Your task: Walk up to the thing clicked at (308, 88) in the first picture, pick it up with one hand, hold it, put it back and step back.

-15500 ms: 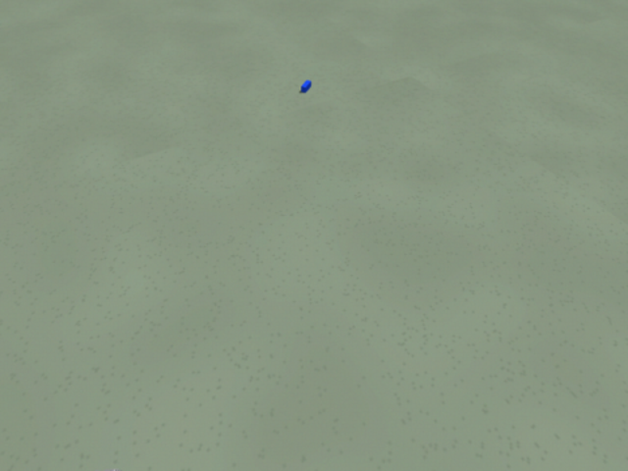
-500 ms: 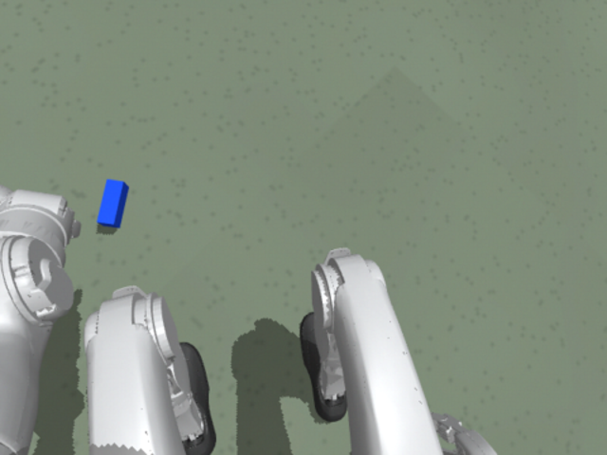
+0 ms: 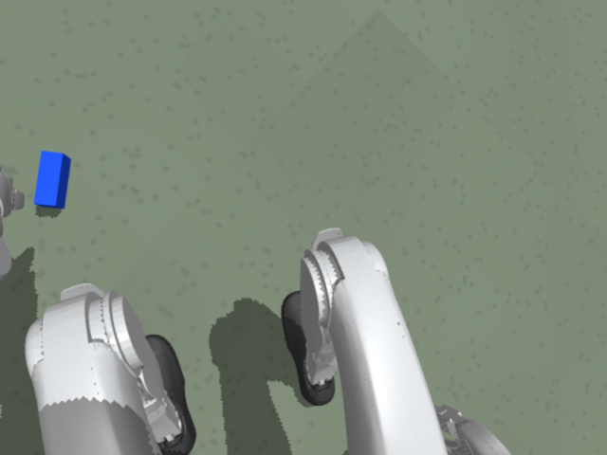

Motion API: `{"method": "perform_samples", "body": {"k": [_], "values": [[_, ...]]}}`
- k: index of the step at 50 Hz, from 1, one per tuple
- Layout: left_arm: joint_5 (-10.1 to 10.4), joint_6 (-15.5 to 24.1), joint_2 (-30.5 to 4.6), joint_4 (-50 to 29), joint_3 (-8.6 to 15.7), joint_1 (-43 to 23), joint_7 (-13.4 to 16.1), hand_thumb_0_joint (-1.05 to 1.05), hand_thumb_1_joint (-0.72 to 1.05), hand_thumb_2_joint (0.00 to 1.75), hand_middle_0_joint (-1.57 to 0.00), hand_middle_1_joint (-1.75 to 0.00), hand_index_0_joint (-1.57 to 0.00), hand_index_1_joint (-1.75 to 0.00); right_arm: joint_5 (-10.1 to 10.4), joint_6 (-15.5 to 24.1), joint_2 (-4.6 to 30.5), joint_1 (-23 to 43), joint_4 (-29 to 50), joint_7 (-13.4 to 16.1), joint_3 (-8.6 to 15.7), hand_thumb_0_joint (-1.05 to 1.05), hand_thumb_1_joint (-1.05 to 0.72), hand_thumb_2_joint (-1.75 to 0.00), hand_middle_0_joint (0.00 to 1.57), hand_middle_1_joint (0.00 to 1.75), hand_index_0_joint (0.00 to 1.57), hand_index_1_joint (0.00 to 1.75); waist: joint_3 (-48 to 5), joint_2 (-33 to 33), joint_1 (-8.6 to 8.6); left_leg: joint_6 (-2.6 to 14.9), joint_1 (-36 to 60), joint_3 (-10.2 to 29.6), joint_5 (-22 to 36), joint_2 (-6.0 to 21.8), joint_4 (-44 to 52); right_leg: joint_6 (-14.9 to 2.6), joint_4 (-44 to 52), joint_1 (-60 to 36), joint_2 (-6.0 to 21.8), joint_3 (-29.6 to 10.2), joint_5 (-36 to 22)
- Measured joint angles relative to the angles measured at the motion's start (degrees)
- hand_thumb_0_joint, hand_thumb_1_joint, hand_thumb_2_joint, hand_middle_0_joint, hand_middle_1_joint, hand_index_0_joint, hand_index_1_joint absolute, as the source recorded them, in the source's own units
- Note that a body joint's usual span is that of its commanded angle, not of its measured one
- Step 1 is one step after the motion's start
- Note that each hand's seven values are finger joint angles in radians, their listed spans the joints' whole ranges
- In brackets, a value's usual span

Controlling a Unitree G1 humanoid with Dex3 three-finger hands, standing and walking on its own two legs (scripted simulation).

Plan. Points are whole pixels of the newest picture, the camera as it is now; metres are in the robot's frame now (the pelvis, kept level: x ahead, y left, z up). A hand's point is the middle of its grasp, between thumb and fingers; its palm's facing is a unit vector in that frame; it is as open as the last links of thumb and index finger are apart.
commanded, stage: rise first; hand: left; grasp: from above
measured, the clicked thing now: (53, 180) +0.50 +0.27 -0.33
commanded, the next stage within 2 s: none
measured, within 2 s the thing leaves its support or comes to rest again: neither
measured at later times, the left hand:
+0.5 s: hand out of the picture +0.46 +0.31 -0.18, palm faces +0.01 -0.45 -0.89, open 13.8 cm
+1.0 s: hand out of the picture +0.47 +0.30 -0.20, palm faces +0.01 -0.46 -0.89, open 13.9 cm
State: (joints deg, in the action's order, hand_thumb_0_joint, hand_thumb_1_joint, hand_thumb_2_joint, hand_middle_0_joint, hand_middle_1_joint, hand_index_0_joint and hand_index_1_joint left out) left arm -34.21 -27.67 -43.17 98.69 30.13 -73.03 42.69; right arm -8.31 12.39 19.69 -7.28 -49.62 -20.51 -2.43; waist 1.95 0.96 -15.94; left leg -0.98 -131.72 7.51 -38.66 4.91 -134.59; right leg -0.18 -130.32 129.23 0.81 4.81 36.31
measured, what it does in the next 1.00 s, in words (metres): stands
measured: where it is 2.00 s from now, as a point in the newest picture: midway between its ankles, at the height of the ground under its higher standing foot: (244, 390)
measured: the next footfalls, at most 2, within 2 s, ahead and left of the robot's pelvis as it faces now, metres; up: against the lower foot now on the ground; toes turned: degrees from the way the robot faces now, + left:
none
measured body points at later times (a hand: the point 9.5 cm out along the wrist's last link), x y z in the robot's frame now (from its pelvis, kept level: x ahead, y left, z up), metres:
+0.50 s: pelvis +0.00 +0.00 -0.01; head +0.27 +0.04 +0.34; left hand +0.46 +0.33 -0.13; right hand -0.01 -0.26 -0.11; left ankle +0.08 +0.14 -0.31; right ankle +0.11 -0.12 -0.31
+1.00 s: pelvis +0.00 +0.01 -0.01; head +0.28 +0.05 +0.33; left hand +0.47 +0.32 -0.15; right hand -0.02 -0.26 -0.10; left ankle +0.08 +0.14 -0.31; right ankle +0.11 -0.12 -0.31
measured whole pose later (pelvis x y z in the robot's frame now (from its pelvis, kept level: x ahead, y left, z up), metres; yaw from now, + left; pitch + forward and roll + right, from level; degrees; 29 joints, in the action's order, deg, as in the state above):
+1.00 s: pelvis +0.00 +0.01 -0.01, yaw -3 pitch +32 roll -10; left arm -30.5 -29.4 -48.6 98.6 28.0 -76.0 46.6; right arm -9.2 11.0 21.1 -7.1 -46.4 -26.8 -7.9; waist 8.1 -1.1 -19.7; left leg -0.8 -132.4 11.2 -39.1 4.4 -138.3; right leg 0.5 -131.3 127.8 0.3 7.7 35.9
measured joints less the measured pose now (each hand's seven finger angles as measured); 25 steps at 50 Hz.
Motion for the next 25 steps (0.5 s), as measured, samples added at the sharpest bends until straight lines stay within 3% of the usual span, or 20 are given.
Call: {"method": "perform_samples", "body": {"k": [25], "values": [[1.8, -1.1, -4.2, 0.7, -0.8, -1.6, 2.3, 0.0, -0.48, 0.97, -0.11, -1.02, -0.11, -1.03, -0.9, -1.3, 0.1, -0.3, 1.7, -3.5, -3.8, 0.0, -0.93, -0.9, 0.2, 0.3, 0.2, 0.3, 3.6, -0.7, -2.41, 0.2, -0.8, 2.4, -0.1, -0.2, -2.9, 0.49, -1.1, -0.5, -0.4, 1.8, -0.6]]}}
